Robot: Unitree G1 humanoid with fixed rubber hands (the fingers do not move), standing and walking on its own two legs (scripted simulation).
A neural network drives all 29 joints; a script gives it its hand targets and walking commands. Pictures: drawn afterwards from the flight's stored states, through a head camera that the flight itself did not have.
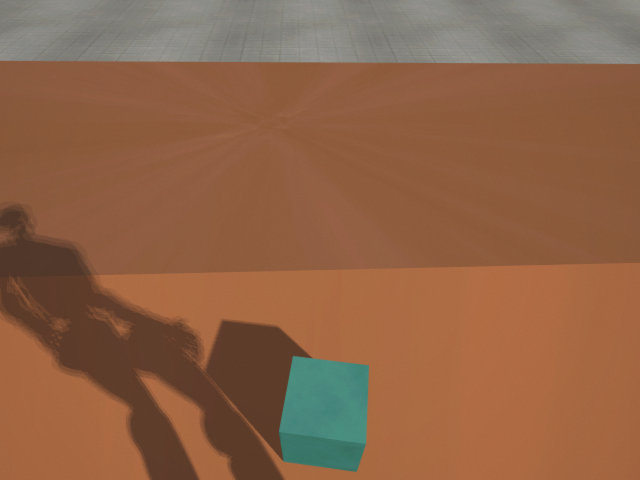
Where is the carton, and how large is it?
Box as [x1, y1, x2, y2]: [279, 356, 368, 471]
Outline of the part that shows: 293,356 279,428 283,460 289,462 356,471 365,445 368,365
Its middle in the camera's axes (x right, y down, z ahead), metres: +0.01 +0.48 +1.09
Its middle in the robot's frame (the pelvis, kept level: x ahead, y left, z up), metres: +0.46 -0.02 -0.64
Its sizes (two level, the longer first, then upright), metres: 0.210 0.200 0.250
